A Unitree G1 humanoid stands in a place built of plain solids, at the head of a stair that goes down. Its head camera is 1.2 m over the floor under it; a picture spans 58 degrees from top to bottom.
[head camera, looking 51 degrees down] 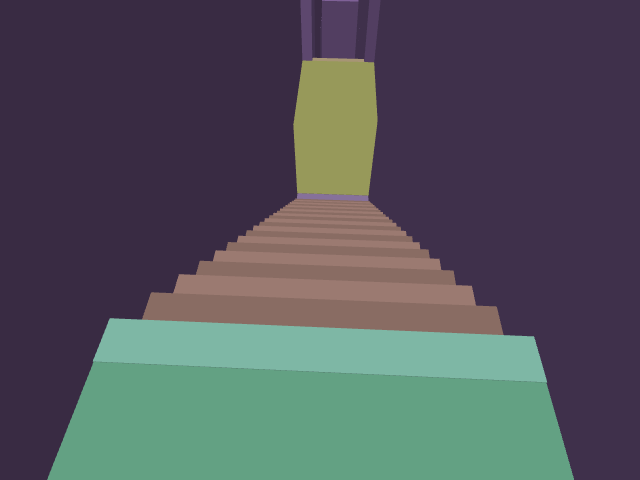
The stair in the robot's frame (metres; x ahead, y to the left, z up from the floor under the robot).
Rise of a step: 0.20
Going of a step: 0.22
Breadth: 1.30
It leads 3 degrees to the right of straight ahead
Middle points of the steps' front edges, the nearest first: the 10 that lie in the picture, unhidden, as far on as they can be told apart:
0.63 0.00 0.00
0.85 -0.01 -0.20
1.07 -0.02 -0.40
1.29 -0.03 -0.60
1.52 -0.04 -0.80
1.74 -0.05 -1.00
1.96 -0.06 -1.21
2.18 -0.07 -1.41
2.41 -0.08 -1.61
2.63 -0.09 -1.81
